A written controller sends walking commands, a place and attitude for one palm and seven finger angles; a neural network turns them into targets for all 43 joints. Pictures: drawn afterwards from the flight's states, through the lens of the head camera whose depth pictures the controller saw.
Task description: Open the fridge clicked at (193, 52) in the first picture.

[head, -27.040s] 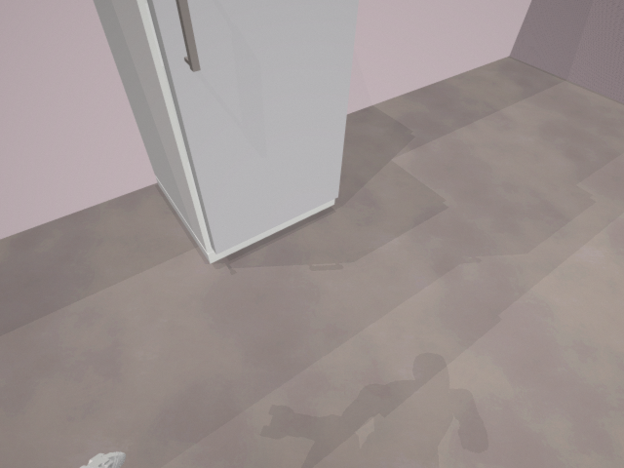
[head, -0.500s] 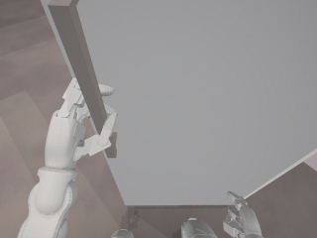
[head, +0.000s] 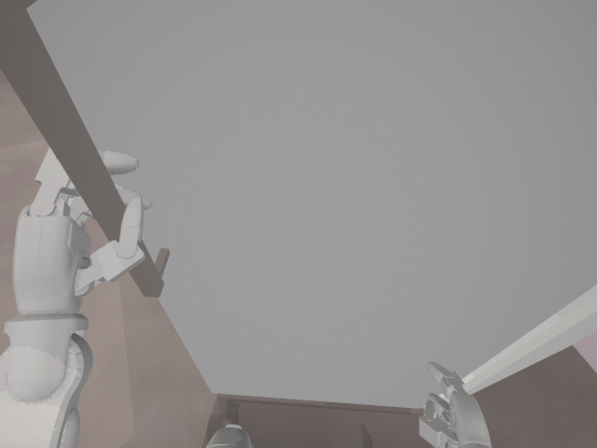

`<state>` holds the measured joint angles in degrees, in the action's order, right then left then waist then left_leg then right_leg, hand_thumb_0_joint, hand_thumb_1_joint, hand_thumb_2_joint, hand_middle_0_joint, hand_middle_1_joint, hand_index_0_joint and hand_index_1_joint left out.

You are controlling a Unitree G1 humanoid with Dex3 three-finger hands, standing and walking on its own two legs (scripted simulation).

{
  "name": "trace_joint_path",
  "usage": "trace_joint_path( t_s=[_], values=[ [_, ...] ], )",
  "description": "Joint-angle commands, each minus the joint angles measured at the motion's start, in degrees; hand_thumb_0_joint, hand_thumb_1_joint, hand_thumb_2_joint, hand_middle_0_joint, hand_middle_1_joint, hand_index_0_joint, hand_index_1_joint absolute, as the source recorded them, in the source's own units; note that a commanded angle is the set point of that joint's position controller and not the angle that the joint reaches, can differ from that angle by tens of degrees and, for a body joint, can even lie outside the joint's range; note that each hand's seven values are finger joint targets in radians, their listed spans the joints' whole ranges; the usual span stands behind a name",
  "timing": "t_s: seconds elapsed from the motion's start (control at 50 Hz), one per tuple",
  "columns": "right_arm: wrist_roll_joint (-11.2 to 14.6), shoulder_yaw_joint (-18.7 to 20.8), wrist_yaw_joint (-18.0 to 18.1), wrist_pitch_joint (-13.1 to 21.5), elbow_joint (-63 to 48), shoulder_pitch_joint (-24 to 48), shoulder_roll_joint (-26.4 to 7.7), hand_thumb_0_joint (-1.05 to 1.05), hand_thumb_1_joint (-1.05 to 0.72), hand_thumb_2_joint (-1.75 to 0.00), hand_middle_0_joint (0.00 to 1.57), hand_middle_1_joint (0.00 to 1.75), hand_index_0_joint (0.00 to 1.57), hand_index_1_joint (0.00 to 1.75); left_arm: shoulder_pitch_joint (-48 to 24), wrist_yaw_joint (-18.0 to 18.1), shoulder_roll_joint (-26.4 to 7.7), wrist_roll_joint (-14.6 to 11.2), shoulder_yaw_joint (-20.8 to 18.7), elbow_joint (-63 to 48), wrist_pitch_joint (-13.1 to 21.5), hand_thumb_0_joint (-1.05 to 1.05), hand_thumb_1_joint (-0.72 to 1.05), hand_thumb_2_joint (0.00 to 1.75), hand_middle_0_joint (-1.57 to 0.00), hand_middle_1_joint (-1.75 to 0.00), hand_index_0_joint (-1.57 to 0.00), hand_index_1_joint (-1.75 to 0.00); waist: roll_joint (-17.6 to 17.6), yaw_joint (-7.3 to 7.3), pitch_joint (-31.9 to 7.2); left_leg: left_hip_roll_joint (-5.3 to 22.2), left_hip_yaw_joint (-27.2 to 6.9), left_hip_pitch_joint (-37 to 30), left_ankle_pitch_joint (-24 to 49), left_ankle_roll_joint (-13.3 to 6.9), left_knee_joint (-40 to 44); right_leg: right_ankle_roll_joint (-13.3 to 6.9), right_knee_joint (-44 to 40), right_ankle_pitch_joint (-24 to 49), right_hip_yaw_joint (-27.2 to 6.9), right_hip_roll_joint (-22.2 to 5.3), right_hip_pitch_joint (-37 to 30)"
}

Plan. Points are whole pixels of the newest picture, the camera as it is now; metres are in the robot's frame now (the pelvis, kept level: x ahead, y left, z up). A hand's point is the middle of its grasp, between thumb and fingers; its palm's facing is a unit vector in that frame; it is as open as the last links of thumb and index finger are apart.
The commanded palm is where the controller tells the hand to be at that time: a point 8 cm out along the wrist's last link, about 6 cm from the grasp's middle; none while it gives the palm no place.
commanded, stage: walk backward, drawing the door open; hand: left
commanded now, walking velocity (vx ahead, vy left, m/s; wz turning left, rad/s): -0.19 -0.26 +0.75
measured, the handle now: (113, 184) +0.30 +0.20 +0.23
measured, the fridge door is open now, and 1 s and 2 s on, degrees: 65 82 81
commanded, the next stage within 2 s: stop walking and hold the door back in 0.26 s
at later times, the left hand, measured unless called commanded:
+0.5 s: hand out of the picture +0.09 +0.13 +0.20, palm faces +0.66 -0.71 -0.24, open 6.3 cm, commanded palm +0.08 +0.19 +0.19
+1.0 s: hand (112, 430) +0.11 +0.14 +0.21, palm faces +0.60 -0.75 -0.28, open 5.5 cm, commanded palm +0.06 +0.20 +0.19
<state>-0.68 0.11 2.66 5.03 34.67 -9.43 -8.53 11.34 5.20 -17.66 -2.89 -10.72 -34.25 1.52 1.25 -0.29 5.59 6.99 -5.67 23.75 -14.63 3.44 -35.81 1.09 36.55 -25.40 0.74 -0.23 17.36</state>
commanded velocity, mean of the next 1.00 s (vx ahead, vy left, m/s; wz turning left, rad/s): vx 0.09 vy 0.02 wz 0.24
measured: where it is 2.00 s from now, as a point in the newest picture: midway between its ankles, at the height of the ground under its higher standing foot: outside the picture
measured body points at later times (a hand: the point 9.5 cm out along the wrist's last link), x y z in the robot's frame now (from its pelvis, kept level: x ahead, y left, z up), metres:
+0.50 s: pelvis -0.07 -0.16 -0.01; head -0.06 -0.16 +0.44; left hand +0.05 +0.17 +0.21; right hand +0.19 -0.29 -0.10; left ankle -0.09 +0.04 -0.69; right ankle +0.07 -0.27 -0.73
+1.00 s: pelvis -0.18 -0.22 +0.00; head -0.21 -0.23 +0.45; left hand +0.07 +0.18 +0.22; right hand +0.01 -0.40 -0.12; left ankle -0.18 -0.11 -0.72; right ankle -0.06 -0.29 -0.72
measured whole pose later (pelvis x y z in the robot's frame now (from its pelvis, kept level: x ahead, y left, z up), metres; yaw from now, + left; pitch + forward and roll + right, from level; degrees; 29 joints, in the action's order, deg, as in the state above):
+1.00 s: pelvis -0.18 -0.22 +0.00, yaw +23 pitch -4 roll +0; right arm 2.2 -2.2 6.6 -0.3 40.9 -17.2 -12.9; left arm -38.6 2.9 -23.4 0.8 -8.4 41.1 5.1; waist 0.9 0.7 -0.7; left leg 2.2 6.0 18.0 -23.2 -1.9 -40.5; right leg -1.3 35.2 -25.1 3.8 -1.2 18.8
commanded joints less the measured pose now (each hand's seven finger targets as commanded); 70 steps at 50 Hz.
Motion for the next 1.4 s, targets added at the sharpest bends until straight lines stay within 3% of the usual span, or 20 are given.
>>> trace_joint_path(
  t_s=[0.0, 0.16, 0.22, 0.26, 0.34, 0.4, 0.44, 0.56, 0.68, 0.74, 0.82, 0.9, 0.94, 0.96, 0.98, 1.2, 1.24, 1.26, 1.3, 1.38],
  values=[
    [1.79, 3.53, 1.35, 3.36, -8.06, 8.91, -6.86, 0.00, -0.90, -0.90, 0.20, 0.30, 0.20, 0.30, -12.31, 3.31, -12.57, 1.01, -11.33, -19.28, 6.06, 0.00, 0.90, 0.90, -0.45, -1.40, -0.45, -1.40, -17.60, -1.30, -14.02, -6.63, 5.28, 7.20, -20.89, -0.60, -40.99, -12.67, -24.99, 3.68, -19.70, -23.28, 0.12],
    [0.47, 2.20, 2.39, 1.76, -8.85, 4.71, -7.05, 0.00, -0.90, -0.90, 0.20, 0.30, 0.20, 0.30, -4.48, 1.80, -8.64, -1.33, -8.39, -18.27, 5.73, 0.00, 0.90, 0.90, -0.45, -1.40, -0.45, -1.40, -4.40, 1.66, -15.38, -4.58, 12.64, -8.37, -8.20, -1.62, -1.60, -6.95, -1.10, 28.97, 5.73, -15.39, -2.70],
    [-0.54, 3.05, 2.63, 2.71, -9.56, 3.83, -10.29, 0.00, -0.90, -0.90, 0.20, 0.30, 0.20, 0.30, -7.01, 0.42, -8.34, 0.41, -6.38, -17.46, 7.77, 0.00, 0.90, 0.90, -0.45, -1.40, -0.45, -1.40, 17.49, 1.28, -15.20, 23.56, -31.92, -22.87, 38.71, -14.08, 16.88, 3.22, 29.46, -10.07, -1.84, -1.97, 22.08],
    [0.41, 3.96, 1.68, 2.93, -9.67, 5.14, -11.05, 0.00, -0.90, -0.90, 0.20, 0.30, 0.20, 0.30, -10.42, 0.00, -8.52, 0.93, -7.86, -19.17, 9.57, 0.00, 0.90, 0.90, -0.45, -1.40, -0.45, -1.40, 7.71, 0.87, -16.98, 20.84, -23.58, -25.56, 36.55, -14.62, 14.93, 3.09, 31.58, -3.76, -4.43, -2.21, 23.62],
    [0.74, 4.41, 0.63, 3.80, -7.69, 5.94, -10.66, 0.00, -0.90, -0.90, 0.20, 0.30, 0.20, 0.30, -5.10, 0.90, -8.84, 1.02, -9.72, -15.43, 8.47, 0.00, 0.90, 0.90, -0.45, -1.40, -0.45, -1.40, 20.56, -0.01, -12.78, 9.97, -6.31, -10.58, 21.58, -8.73, 12.72, 2.68, 12.86, 0.57, -1.72, -2.02, 4.71],
    [2.34, 3.07, 1.01, 2.70, -8.31, 5.03, -9.75, 0.00, -0.90, -0.90, 0.20, 0.30, 0.20, 0.30, -15.54, 2.81, -7.18, 1.13, -7.29, -2.10, 5.57, 0.00, 0.90, 0.90, -0.45, -1.40, -0.45, -1.40, 10.99, -0.99, -15.31, -0.07, 4.52, 1.07, -15.07, -4.97, 1.88, 1.93, -6.41, 6.67, 3.32, -1.04, -11.46],
    [1.95, 3.03, 2.18, 2.37, -6.78, 6.49, -8.88, 0.00, -0.90, -0.90, 0.20, 0.30, 0.20, 0.30, -23.38, 4.02, -16.58, 1.01, -13.19, 8.19, 3.36, 0.00, 0.90, 0.90, -0.45, -1.40, -0.45, -1.40, -25.49, -1.37, -12.93, -10.41, -0.30, 10.04, -21.33, -2.25, -39.12, -5.81, -29.07, -14.24, -33.68, -24.56, 2.30],
    [1.29, 2.26, 3.20, -1.75, -2.29, 5.56, -11.01, 0.00, -0.90, -0.90, 0.20, 0.30, 0.20, 0.30, -36.67, 1.95, -17.76, 0.40, -11.07, 25.96, 6.25, 0.00, 0.90, 0.90, -0.45, -1.40, -0.45, -1.40, -10.98, 0.58, -11.92, -8.12, 5.92, 3.92, -8.91, -1.43, -29.92, -2.79, -26.47, -19.16, -16.29, -17.92, 3.75],
    [1.59, 1.42, 3.10, -1.95, -3.10, 4.55, -11.73, 0.00, -0.90, -0.90, 0.20, 0.30, 0.20, 0.30, -50.25, 2.55, -17.02, 0.70, -6.41, 34.63, 7.25, 0.00, 0.90, 0.90, -0.45, -1.40, -0.45, -1.40, -15.38, -0.42, -18.18, -11.10, 13.58, -15.14, -14.40, -5.41, 6.71, -0.95, -23.20, -3.51, -7.53, -15.28, -0.19],
    [1.72, 1.83, 3.32, -1.97, -4.61, 4.28, -16.39, 0.00, -0.90, -0.90, 0.20, 0.30, 0.20, 0.30, -60.14, 1.66, -11.84, 0.62, -0.68, 40.62, 8.68, 0.00, 0.90, 0.90, -0.45, -1.40, -0.45, -1.40, 23.04, 0.91, -10.37, 10.61, -12.19, -15.07, -33.36, -15.06, 28.83, 2.88, 15.35, -3.66, 9.46, 1.08, 17.48],
    [3.76, 2.89, 3.34, -2.42, -2.32, 2.21, -15.27, 0.00, -0.90, -0.90, 0.20, 0.30, 0.20, 0.30, -68.80, 1.80, -20.13, 3.96, -5.60, 56.71, 7.09, 0.00, 0.90, 0.90, -0.45, -1.40, -0.45, -1.40, 1.28, -1.01, -12.93, 11.38, -8.72, -10.71, -18.37, -14.82, 22.02, 0.49, 26.95, 4.74, -0.66, -3.80, 17.23],
    [2.97, 1.24, 5.02, -2.62, -1.99, 1.56, -14.73, 0.00, -0.90, -0.90, 0.20, 0.30, 0.20, 0.30, -73.14, 1.66, -23.00, 3.52, -7.27, 64.95, 6.08, 0.00, 0.90, 0.90, -0.45, -1.40, -0.45, -1.40, 11.49, -2.45, -14.16, 4.91, 2.10, -2.42, -23.84, -9.69, 16.79, -0.30, 1.89, 1.69, 6.21, -0.13, -6.69],
    [2.70, 1.39, 4.89, -2.64, -1.16, 0.99, -14.48, 0.00, -0.90, -0.90, 0.20, 0.30, 0.20, 0.30, -75.74, 1.09, -24.44, 3.74, -7.25, 69.49, 5.64, 0.00, 0.90, 0.90, -0.45, -1.40, -0.45, -1.40, -0.37, -2.45, -13.11, -0.96, 6.48, 10.47, -24.57, -6.56, -0.62, -4.17, -11.42, -7.19, -4.31, -5.62, -17.95],
    [2.59, 2.10, 4.62, -2.92, -1.56, 1.35, -13.74, 0.00, -0.90, -0.90, 0.20, 0.30, 0.20, 0.30, -78.22, 0.68, -27.85, 3.49, -9.01, 68.75, 5.60, 0.00, 0.90, 0.90, -0.45, -1.40, -0.45, -1.40, -18.54, -1.89, -13.42, -6.57, 9.97, 18.34, -20.80, -3.91, -19.06, -10.30, -23.44, -23.14, -29.10, -19.53, -18.11],
    [2.48, 3.31, 4.75, -2.02, -1.67, 2.14, -15.93, 0.00, -0.90, -0.90, 0.20, 0.30, 0.20, 0.30, -80.20, 0.68, -30.45, 3.04, -12.04, 66.27, 5.56, 0.00, 0.90, 0.90, -0.45, -1.40, -0.45, -1.40, -16.78, -1.58, -11.75, -6.10, 2.82, 15.43, -16.37, -3.13, -30.92, -12.30, -31.02, -26.43, -39.78, -26.81, -7.23],
    [1.29, 1.01, 4.66, 2.66, 2.34, -2.52, -14.86, 0.00, -0.90, -0.90, 0.20, 0.30, 0.20, 0.30, -72.71, -0.23, -31.18, 2.88, -14.66, 60.51, 9.10, 0.00, 0.90, 0.90, -0.45, -1.40, -0.45, -1.40, -7.62, 2.64, -20.98, -6.92, 14.13, -16.93, -10.11, -4.48, 4.81, -4.18, -10.67, -14.15, 0.42, -10.60, 1.91],
    [1.68, 1.82, 4.87, 2.74, -1.40, 0.18, -18.27, 0.00, -0.90, -0.90, 0.20, 0.30, 0.20, 0.30, -72.42, -0.36, -27.05, 1.80, -11.92, 52.27, 10.29, 0.00, 0.90, 0.90, -0.45, -1.40, -0.45, -1.40, 21.48, 2.61, -14.26, 10.70, -18.37, -14.11, -22.82, -11.33, 25.59, 0.88, 18.04, -4.53, 7.28, 1.00, 12.10],
    [1.61, 1.55, 4.27, 2.57, -3.03, 2.22, -16.10, 0.00, -0.90, -0.90, 0.20, 0.30, 0.20, 0.30, -73.35, -0.28, -26.22, 2.56, -11.02, 47.85, 10.10, 0.00, 0.90, 0.90, -0.45, -1.40, -0.45, -1.40, 16.96, 0.99, -12.17, 16.40, -27.12, -11.18, -19.86, -15.29, 29.82, -0.39, 25.50, -0.45, -0.75, -0.65, 15.49],
    [2.82, 1.70, 2.70, 1.23, -3.88, 3.74, -14.23, 0.00, -0.90, -0.90, 0.20, 0.30, 0.20, 0.30, -62.21, -2.49, -14.42, 0.78, -3.39, 48.03, 8.14, 0.00, 0.90, 0.90, -0.45, -1.40, -0.45, -1.40, 5.74, 0.57, -15.91, 11.87, -16.74, -12.77, -12.92, -12.30, 23.83, -0.47, 18.52, 3.14, -1.47, -1.94, 10.16],
    [2.28, 1.52, 3.33, -0.12, -1.66, -0.33, -16.30, 0.00, -0.90, -0.90, 0.20, 0.30, 0.20, 0.30, -66.70, -0.58, -23.54, 2.65, -8.29, 48.28, 6.04, 0.00, 0.90, 0.90, -0.45, -1.40, -0.45, -1.40, 16.29, 0.38, -14.79, 6.98, -2.42, -8.10, -9.55, -7.97, 17.96, -0.50, -0.89, 0.04, 6.25, 1.05, -3.08]
  ],
)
